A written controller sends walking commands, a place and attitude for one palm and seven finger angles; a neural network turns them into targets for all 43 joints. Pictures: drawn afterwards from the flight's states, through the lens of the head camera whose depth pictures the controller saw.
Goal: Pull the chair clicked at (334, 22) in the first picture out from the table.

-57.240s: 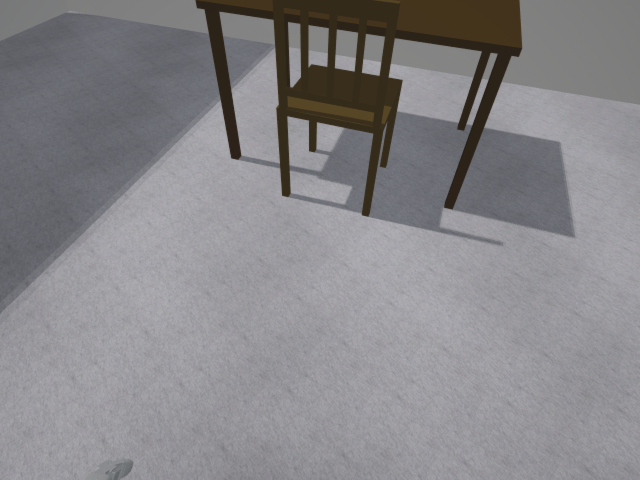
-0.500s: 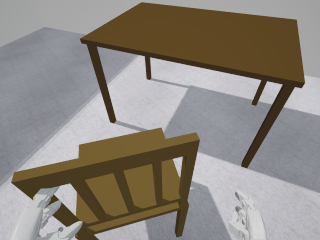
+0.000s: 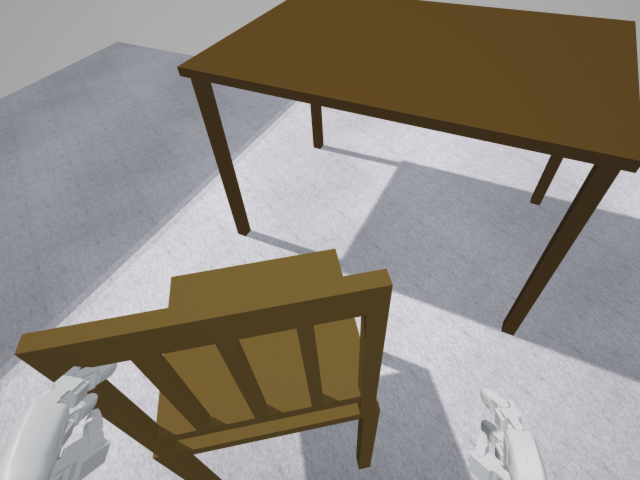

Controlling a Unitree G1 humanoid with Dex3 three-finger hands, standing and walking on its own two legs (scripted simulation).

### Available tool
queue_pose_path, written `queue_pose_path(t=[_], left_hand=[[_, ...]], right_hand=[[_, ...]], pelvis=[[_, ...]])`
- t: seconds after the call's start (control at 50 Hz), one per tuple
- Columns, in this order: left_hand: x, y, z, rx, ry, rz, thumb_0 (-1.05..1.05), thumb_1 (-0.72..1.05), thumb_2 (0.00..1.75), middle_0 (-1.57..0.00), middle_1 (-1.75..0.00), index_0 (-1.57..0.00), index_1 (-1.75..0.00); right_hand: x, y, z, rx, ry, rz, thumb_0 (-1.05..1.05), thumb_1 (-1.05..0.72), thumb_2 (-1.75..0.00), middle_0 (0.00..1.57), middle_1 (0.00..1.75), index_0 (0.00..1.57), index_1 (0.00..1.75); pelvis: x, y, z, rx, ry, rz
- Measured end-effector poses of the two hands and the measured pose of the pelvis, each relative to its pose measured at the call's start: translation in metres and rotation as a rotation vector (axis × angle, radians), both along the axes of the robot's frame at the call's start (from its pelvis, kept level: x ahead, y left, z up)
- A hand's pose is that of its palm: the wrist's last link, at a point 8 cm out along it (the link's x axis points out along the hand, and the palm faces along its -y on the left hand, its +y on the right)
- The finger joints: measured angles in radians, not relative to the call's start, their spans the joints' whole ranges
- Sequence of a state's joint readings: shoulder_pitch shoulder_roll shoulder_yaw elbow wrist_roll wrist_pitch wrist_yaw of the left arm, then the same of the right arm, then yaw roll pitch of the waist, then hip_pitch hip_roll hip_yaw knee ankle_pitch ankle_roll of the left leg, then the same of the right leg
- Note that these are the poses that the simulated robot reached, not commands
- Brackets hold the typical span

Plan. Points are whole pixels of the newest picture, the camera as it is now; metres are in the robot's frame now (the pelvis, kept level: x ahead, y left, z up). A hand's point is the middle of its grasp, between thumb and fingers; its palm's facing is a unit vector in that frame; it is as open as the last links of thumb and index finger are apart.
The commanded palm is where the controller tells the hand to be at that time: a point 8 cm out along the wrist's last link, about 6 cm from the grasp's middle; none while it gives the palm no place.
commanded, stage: draw the hand back to the body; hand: left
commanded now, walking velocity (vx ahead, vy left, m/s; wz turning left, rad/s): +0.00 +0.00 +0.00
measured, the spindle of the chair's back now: (245, 379) +0.26 +0.16 -0.08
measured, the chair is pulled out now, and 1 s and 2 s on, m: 0.58 0.57 0.57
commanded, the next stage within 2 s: step back with the hand held close in 0.04 s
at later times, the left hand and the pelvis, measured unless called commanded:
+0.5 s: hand (70, 465) +0.10 +0.26 +0.07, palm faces +0.06 -0.82 -0.56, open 6.5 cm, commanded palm +0.07 +0.31 +0.19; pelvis -0.07 +0.00 +0.01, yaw +1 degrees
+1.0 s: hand out of the picture +0.04 +0.32 +0.16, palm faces +0.36 -0.84 -0.41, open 7.4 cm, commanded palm -0.04 +0.38 +0.19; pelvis -0.17 +0.07 +0.00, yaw +1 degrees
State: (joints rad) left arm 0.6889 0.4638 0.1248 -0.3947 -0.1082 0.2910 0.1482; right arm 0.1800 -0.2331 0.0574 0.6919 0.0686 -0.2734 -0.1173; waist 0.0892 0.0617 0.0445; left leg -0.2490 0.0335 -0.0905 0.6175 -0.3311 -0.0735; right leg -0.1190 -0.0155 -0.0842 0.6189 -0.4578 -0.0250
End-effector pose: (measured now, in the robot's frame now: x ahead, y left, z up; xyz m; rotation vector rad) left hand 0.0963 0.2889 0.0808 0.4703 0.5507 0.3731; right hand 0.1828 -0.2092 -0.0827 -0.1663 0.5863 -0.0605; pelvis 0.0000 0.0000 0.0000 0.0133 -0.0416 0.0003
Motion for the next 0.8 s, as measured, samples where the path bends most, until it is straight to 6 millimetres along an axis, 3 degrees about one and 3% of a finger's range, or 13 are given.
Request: queue_pose_path(t=[0.22, 0.44, 0.5, 0.68, 0.74, 0.8], left_hand=[[-0.004, -0.003, 0.001, -0.011, -0.018, -0.015, 0.01, 0.90, 0.90, -0.23, -0.31, -0.39, -0.35], [-0.009, 0.011, 0.010, 0.029, -0.019, -0.153, 0.01, 0.90, 0.90, -0.24, -0.31, -0.39, -0.36], [-0.016, 0.013, 0.024, 0.065, -0.053, -0.222, 0.01, 0.90, 0.90, -0.23, -0.31, -0.40, -0.36], [-0.040, 0.028, 0.152, 0.394, -0.677, -0.357, 0.01, 0.89, 0.90, -0.25, -0.32, -0.31, -0.34], [-0.050, 0.052, 0.161, 0.425, -0.786, -0.289, 0.01, 0.89, 0.90, -0.24, -0.31, -0.27, -0.32], [-0.055, 0.083, 0.139, 0.356, -0.783, -0.190, 0.00, 0.89, 0.90, -0.22, -0.31, -0.24, -0.31]], right_hand=[[-0.006, -0.006, 0.000, 0.003, 0.012, -0.005, 0.01, -0.91, -0.90, 0.20, 0.30, 0.21, 0.30], [-0.044, -0.016, 0.006, -0.088, 0.176, -0.011, 0.01, -0.91, -0.90, 0.20, 0.30, 0.21, 0.30], [-0.058, -0.014, 0.004, -0.095, 0.194, -0.024, 0.01, -0.91, -0.90, 0.20, 0.30, 0.21, 0.30], [-0.097, 0.011, 0.007, -0.078, 0.142, -0.068, 0.01, -0.91, -0.90, 0.20, 0.30, 0.21, 0.30], [-0.111, 0.019, 0.009, -0.047, 0.101, -0.123, 0.01, -0.91, -0.90, 0.20, 0.30, 0.21, 0.30], [-0.130, 0.027, 0.008, -0.037, 0.082, -0.176, 0.01, -0.91, -0.90, 0.20, 0.30, 0.21, 0.30]], pelvis=[[-0.007, -0.005, -0.001, -0.009, -0.012, 0.007], [-0.053, 0.000, 0.007, -0.044, 0.006, 0.013], [-0.067, 0.004, 0.008, -0.056, 0.009, 0.012], [-0.102, 0.029, 0.002, -0.066, 0.000, 0.010], [-0.108, 0.045, -0.001, -0.066, -0.003, -0.005], [-0.115, 0.061, -0.004, -0.065, -0.013, -0.017]])
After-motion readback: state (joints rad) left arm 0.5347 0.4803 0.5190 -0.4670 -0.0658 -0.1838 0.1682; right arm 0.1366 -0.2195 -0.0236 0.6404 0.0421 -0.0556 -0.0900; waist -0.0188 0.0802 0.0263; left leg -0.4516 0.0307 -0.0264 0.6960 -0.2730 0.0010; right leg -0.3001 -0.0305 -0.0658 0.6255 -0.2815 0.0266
